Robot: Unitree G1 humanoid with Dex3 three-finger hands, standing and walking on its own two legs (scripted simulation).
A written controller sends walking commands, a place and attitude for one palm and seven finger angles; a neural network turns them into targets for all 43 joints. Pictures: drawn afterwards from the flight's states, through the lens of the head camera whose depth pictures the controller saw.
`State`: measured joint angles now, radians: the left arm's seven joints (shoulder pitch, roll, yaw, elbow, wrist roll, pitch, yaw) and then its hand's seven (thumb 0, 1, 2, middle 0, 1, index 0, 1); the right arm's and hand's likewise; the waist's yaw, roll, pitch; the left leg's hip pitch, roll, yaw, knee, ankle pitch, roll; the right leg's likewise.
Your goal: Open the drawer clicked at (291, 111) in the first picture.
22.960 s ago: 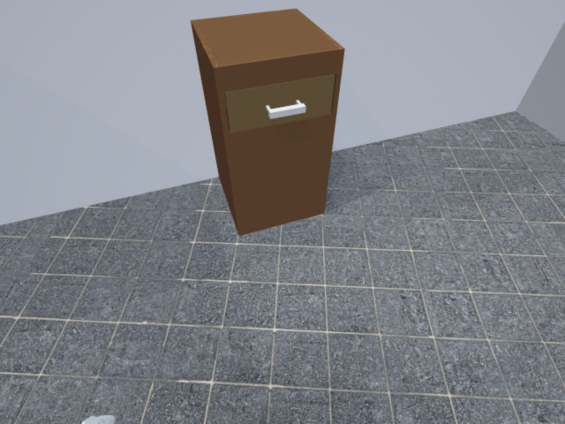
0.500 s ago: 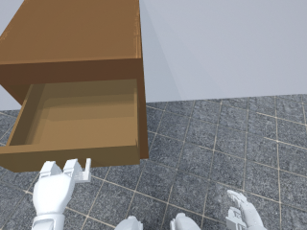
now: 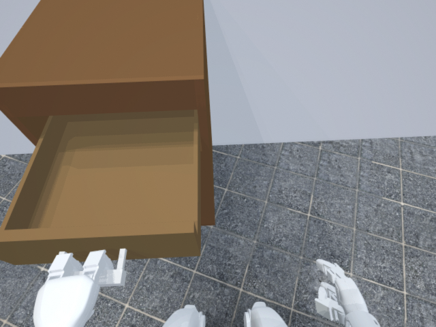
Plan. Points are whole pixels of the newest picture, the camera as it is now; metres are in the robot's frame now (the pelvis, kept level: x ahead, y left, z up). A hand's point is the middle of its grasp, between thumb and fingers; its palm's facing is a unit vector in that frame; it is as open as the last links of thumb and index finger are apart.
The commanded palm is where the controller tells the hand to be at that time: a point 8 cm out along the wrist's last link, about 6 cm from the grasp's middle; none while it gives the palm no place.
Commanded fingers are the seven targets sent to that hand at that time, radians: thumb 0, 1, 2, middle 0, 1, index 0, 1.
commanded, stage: pull the drawer open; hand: left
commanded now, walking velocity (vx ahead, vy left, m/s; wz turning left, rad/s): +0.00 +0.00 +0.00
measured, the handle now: (89, 267) +0.23 +0.25 -0.03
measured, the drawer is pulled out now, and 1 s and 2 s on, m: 0.28 0.30 0.30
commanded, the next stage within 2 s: open the thumb to release the handle in 0.58 s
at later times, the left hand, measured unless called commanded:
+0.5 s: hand (81, 320) +0.14 +0.25 -0.05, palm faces -0.15 -0.10 -0.98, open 6.1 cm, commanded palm +0.10 +0.25 +0.00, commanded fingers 0.00 0.90 0.90 -0.40 -1.35 -0.40 -1.35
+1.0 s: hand (81, 317) +0.15 +0.25 -0.05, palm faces -0.08 -0.08 -0.99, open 8.4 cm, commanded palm +0.13 +0.25 +0.00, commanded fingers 0.00 -0.29 0.39 -0.31 -1.22 -0.31 -1.22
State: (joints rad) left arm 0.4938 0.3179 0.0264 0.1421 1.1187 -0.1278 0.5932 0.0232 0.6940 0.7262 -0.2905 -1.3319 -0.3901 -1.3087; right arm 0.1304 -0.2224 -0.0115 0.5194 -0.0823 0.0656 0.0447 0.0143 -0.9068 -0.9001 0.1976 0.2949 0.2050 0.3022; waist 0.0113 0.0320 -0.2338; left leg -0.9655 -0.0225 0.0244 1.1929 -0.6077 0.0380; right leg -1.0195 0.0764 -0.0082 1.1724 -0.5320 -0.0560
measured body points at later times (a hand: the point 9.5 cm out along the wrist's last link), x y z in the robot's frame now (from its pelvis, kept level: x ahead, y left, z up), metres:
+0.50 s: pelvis +0.00 -0.01 -0.01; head +0.08 -0.02 +0.43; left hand +0.15 +0.25 +0.01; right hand +0.21 -0.22 -0.11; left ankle -0.02 +0.10 -0.64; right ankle +0.01 -0.09 -0.64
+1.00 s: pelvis -0.02 -0.01 -0.01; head +0.07 -0.03 +0.43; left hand +0.15 +0.25 +0.00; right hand +0.19 -0.22 -0.13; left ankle -0.02 +0.10 -0.64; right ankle +0.01 -0.09 -0.64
